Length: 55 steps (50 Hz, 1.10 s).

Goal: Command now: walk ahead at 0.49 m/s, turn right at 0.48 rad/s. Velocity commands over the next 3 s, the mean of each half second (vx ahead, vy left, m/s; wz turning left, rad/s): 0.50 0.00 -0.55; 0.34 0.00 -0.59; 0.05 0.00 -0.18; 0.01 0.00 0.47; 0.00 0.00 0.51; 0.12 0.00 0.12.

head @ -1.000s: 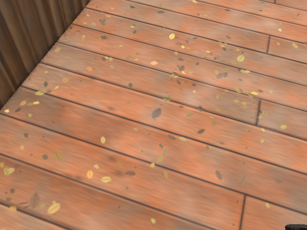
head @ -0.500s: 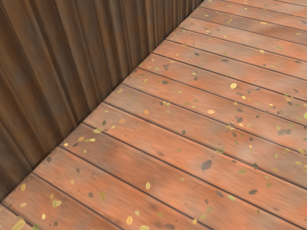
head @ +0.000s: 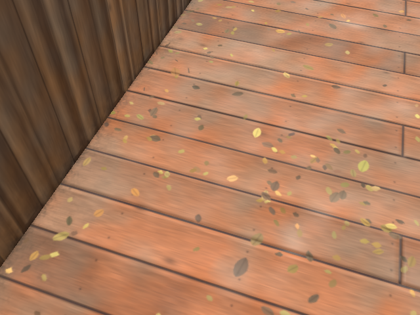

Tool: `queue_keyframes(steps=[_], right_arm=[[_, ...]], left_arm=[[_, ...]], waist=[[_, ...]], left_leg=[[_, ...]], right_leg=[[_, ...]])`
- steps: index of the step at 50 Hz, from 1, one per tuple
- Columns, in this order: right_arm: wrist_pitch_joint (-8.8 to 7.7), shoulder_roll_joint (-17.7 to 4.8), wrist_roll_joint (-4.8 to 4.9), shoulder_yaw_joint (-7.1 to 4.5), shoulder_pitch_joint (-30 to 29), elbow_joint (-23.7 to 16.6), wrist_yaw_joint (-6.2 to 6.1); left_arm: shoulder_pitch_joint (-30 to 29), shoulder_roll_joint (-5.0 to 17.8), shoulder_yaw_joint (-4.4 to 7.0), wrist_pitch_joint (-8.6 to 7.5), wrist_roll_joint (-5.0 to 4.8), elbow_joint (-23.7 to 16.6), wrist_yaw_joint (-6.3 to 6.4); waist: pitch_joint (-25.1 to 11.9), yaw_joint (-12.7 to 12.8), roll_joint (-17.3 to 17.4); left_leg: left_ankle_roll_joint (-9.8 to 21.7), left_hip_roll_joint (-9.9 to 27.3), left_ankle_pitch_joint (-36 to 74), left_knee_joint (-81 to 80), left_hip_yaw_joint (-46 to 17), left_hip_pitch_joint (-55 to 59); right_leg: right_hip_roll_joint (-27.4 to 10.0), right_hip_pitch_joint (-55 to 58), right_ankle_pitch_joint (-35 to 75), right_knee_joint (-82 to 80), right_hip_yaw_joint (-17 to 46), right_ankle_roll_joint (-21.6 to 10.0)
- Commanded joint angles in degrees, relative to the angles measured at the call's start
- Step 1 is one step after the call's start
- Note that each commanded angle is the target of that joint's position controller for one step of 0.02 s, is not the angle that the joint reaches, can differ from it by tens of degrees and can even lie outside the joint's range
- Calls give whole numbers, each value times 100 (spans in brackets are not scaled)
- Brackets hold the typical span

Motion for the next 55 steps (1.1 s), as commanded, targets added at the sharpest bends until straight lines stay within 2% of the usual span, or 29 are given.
queue_keyframes(steps=[1,5,9,11,12,13,14,15,16,17,18,19,20,21,24,29,33,36,37,38,39,40,41,42,43,45,47,51,55], right_arm=[[-146,-709,-7,-184,-428,-284,-51],[-66,-970,42,-250,-267,-123,-117],[78,-1188,173,-327,15,68,-127],[164,-1364,217,-371,3,89,-143],[213,-1456,248,-392,-20,81,-154],[262,-1458,284,-380,-96,64,-163],[249,-1288,237,-297,-37,19,-189],[164,-483,-34,-46,432,-283,-151],[-57,-605,55,24,219,-397,-90],[-171,-1062,288,-96,-452,-553,-34],[-237,-990,299,-49,-629,-619,-38],[-255,-950,154,-49,-630,-546,-91],[-212,-1016,59,-92,-545,-497,-113],[-140,-1024,34,-108,-461,-473,-101],[13,-792,-44,-48,-524,-458,-110],[7,-541,3,81,-1600,-682,-54],[-88,-700,97,40,-2031,-811,43],[-159,-913,34,-83,-1754,-769,58],[-189,-945,7,-126,-1400,-678,37],[-216,-1103,-74,-184,-964,-637,1],[-193,-1495,-170,-266,-324,-626,-43],[-46,-1607,-133,-300,-75,-463,-3],[40,-1106,1,-194,-281,-600,-1],[114,-793,17,-98,-525,-690,-41],[185,-676,-13,-34,-830,-707,-61],[246,-730,-65,-34,-1132,-609,-96],[233,-836,-96,-83,-1188,-496,-120],[321,-1040,-2,-165,-1257,-363,-181],[446,-1194,77,-196,-1254,-238,-143]], left_arm=[[62,34,-12,2,43,-415,-46],[-720,-46,-94,-68,53,-679,-226],[-1281,62,-81,-58,42,-1031,-350],[-1188,221,1,-28,57,-1141,-372],[-849,368,88,2,58,-1112,-361],[-84,595,234,26,40,-947,-326],[918,982,442,81,26,-698,-232],[1010,1692,571,88,-24,-664,-138],[1048,1517,461,-42,29,-947,-191],[922,1071,334,-136,80,-889,-237],[685,918,285,-190,72,-860,-234],[276,739,229,-202,70,-905,-219],[0,563,166,-210,125,-996,-193],[-128,535,148,-211,172,-1064,-171],[-27,651,179,-245,125,-971,-79],[331,761,210,-170,67,-788,60],[638,767,228,-115,18,-624,76],[548,741,251,3,46,-624,133],[397,657,231,40,35,-689,148],[329,427,161,41,57,-792,147],[618,82,47,36,186,-937,159],[1588,81,-2,28,52,-961,136],[1513,688,132,82,-2,-775,154],[839,924,213,163,9,-871,168],[532,921,240,256,42,-922,197],[473,671,226,396,51,-1015,200],[455,376,152,435,46,-1075,205],[109,306,99,432,96,-1237,128],[-300,318,84,462,108,-1399,11]], waist=[[187,183,640],[381,-96,472],[499,-234,457],[248,-69,621],[-44,154,727],[-463,615,700],[-984,1084,477],[-1343,553,-1125],[-2449,672,-876],[-1824,877,-297],[-1152,682,-90],[-759,406,273],[-606,195,191],[-559,69,86],[-408,21,159],[-109,413,-112],[-58,558,-208],[-148,349,-466],[-310,130,-493],[-770,-86,-357],[-1656,-138,674],[-2387,218,2339],[-1979,112,1518],[-1321,-56,1078],[-932,10,764],[-458,234,994],[-416,247,1161],[-784,158,946],[-616,40,980]], left_leg=[[955,1640,1292,-1131,-784,60],[817,1594,1441,-1156,-113,233],[656,1787,1875,-833,178,995],[531,1793,3525,-189,358,1272],[463,1749,4493,458,447,1326],[333,1593,4949,1533,601,1089],[96,1369,4149,3041,660,78],[-312,445,-840,5264,527,-2482],[-341,-162,-2435,6302,-1019,-3373],[-218,168,-1901,6317,-1350,-3902],[-113,401,-1401,5851,-1280,-3897],[-120,628,-1055,5329,-1267,-3579],[-142,765,-821,4964,-1298,-3140],[-189,795,-686,4806,-1298,-2850],[-450,724,-331,4102,-1123,-2664],[-623,360,1392,2001,-1065,-2377],[-530,169,1507,1239,-1193,-2061],[-300,3,916,881,-1186,-1680],[-177,-1,1172,593,-1075,-1191],[63,401,1773,544,-1271,-238],[525,1660,3417,994,-2351,1440],[1516,2849,3183,742,-4497,2703],[1386,2701,2112,540,-4397,2249],[1146,2373,1889,456,-3451,1602],[1036,2075,2017,349,-2777,910],[963,1678,2047,30,-1944,-211],[1087,1592,2449,-189,-1462,-410],[1235,1855,2721,-237,-1028,-17],[1124,1824,1986,-261,-672,-165]], right_leg=[[-258,-491,732,-555,318,61],[-139,-255,1603,-1882,-119,-56],[-17,-345,1186,-2541,-414,-328],[308,124,627,-2649,-736,-543],[556,661,327,-2640,-921,-679],[854,1703,403,-2893,-1054,-863],[883,3387,650,-3070,-701,-1099],[-618,5309,136,-3392,2181,-1970],[-1389,5971,-844,-4474,4709,-2649],[-1258,5642,-748,-4749,4033,-2244],[-1024,4849,-371,-4736,3262,-2031],[-781,4026,265,-4710,2656,-1839],[-593,3425,886,-4790,2236,-1757],[-497,3063,1192,-4908,2081,-1756],[-319,2448,1856,-5063,1567,-1795],[84,2103,1025,-5019,1174,-1393],[-87,2384,551,-4679,1648,-1283],[-65,2828,1527,-3850,2030,-1036],[111,2816,1781,-3438,2000,-866],[435,2574,1776,-2610,1771,-617],[926,1572,-258,-914,1226,-283],[1359,38,-2868,494,788,2],[849,-358,-2400,1140,869,163],[703,-505,-1964,1267,616,259],[536,-371,-1695,1146,444,336],[293,147,-1373,681,221,365],[298,345,-1157,186,-15,399],[127,547,-419,-786,-81,374],[214,1125,-171,-1766,-307,217]])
